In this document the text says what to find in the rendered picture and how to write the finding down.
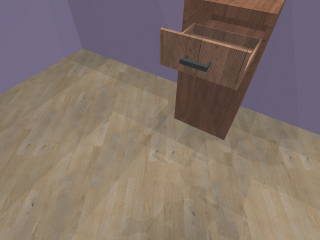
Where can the handle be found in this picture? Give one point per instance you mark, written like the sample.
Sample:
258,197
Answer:
194,64

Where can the drawer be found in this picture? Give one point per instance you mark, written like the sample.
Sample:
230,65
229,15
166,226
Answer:
230,53

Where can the cabinet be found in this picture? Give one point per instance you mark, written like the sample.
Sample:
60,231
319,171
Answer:
206,105

